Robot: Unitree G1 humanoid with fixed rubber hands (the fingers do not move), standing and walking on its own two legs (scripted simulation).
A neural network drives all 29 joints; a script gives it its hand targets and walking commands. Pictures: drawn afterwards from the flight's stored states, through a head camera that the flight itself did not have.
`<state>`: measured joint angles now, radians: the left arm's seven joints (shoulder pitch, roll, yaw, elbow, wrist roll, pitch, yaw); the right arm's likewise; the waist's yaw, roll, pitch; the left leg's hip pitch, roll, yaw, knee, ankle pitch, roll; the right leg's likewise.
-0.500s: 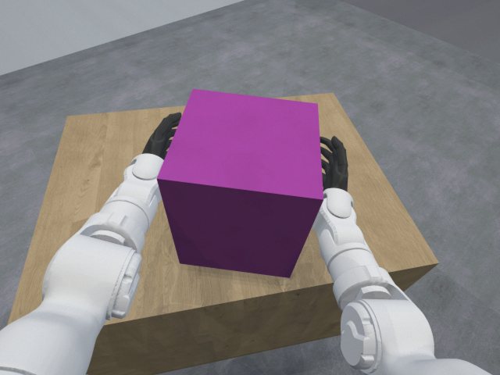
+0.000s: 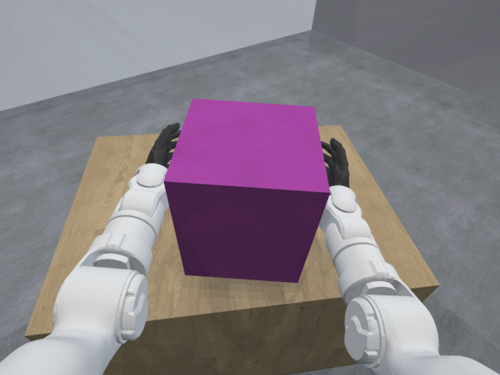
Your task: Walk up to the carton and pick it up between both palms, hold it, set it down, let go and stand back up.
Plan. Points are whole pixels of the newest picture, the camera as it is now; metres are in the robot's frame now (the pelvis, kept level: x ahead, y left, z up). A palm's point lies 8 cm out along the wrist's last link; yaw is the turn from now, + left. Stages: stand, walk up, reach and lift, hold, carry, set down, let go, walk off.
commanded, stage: reach and lift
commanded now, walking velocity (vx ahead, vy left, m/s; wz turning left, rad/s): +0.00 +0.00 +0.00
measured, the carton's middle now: (247, 194) +0.38 -0.06 +0.09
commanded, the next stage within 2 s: hold in 1.86 s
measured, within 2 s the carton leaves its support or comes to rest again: neither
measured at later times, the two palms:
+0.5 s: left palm (149, 172) +0.39 +0.09 +0.16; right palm (338, 175) +0.35 -0.20 +0.15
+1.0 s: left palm (136, 179) +0.35 +0.11 +0.18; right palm (338, 169) +0.34 -0.19 +0.17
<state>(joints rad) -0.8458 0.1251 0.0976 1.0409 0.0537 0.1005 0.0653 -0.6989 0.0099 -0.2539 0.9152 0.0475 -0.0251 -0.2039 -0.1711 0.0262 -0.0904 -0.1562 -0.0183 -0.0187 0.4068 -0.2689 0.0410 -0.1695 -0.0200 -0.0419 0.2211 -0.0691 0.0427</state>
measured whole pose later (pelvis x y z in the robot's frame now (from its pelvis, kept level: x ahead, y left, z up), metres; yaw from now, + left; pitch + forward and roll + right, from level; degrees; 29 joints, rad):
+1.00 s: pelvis -0.02 -0.02 +0.00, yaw +1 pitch -8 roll -1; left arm -0.63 -0.03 0.26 0.27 0.26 0.60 0.03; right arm -0.68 -0.05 -0.10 0.63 0.16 0.22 -0.16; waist -0.11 -0.04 0.04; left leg 0.00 0.00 -0.03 0.38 -0.24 0.01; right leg -0.04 -0.01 -0.05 0.26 -0.08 0.01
